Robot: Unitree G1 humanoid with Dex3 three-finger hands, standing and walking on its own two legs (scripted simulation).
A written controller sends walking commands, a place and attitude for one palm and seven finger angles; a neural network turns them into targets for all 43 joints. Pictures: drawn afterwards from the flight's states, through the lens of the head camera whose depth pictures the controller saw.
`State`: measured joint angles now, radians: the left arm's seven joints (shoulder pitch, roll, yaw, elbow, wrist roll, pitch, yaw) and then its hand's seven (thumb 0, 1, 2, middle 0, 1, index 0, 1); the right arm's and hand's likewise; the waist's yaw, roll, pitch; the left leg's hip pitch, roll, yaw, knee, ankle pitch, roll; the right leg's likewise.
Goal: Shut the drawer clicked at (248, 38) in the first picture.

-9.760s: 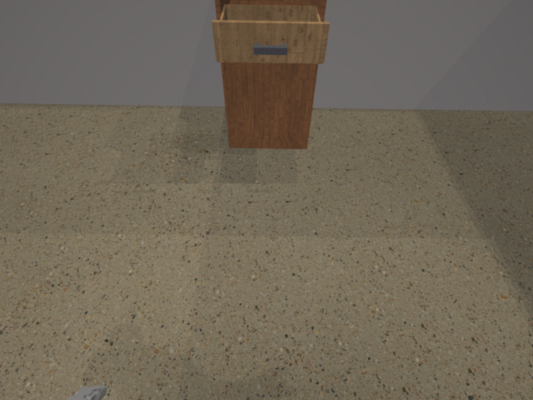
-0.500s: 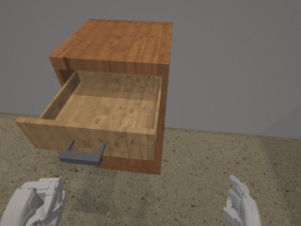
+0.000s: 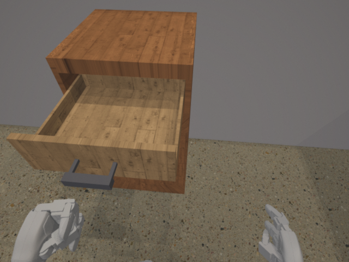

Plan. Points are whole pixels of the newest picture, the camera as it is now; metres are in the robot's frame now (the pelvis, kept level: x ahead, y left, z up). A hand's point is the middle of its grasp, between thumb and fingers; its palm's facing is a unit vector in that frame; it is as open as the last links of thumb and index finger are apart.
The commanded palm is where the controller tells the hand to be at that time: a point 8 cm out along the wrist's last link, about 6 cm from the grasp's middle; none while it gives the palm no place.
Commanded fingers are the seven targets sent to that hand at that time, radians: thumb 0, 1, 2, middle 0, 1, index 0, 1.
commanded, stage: bring the fist close to the handle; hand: left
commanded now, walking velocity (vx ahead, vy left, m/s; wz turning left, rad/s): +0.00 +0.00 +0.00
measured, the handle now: (91, 172) +0.32 +0.24 +0.01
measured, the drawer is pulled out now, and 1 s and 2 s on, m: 0.29 0.29 0.22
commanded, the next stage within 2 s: push the drawer shut in 1.08 s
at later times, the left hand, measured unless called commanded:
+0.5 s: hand (85, 221) +0.20 +0.21 +0.03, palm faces -0.01 -1.00 -0.06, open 3.3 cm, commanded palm +0.18 +0.27 +0.03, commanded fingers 0.00 0.90 0.90 -1.40 -1.60 -1.40 -1.60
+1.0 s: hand (90, 213) +0.22 +0.21 +0.01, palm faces -0.01 -1.00 -0.06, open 3.3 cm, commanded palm +0.19 +0.27 +0.01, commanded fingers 0.00 0.90 0.90 -1.40 -1.60 -1.40 -1.60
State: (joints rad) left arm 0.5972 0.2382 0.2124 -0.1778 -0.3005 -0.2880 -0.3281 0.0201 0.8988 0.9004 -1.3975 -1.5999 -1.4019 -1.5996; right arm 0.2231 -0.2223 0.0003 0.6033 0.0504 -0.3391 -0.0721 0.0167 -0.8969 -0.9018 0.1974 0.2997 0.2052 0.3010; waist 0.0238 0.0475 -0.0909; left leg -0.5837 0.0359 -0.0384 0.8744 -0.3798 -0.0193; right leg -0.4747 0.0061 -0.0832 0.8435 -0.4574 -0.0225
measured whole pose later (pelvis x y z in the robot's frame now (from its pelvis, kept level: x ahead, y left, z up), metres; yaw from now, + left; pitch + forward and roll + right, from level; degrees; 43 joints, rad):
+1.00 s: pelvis -0.01 +0.02 -0.04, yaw -1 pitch +15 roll -3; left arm 0.40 0.25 0.21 -0.02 -0.29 -0.37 -0.27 0.02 0.90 0.90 -1.40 -1.60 -1.40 -1.60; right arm 0.22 -0.22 0.00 0.54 0.03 -0.17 -0.05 0.02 -0.90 -0.90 0.20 0.30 0.21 0.30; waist -0.02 0.04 -0.14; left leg -0.93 0.04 -0.04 1.14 -0.47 0.00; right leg -0.81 0.00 -0.08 1.10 -0.55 -0.01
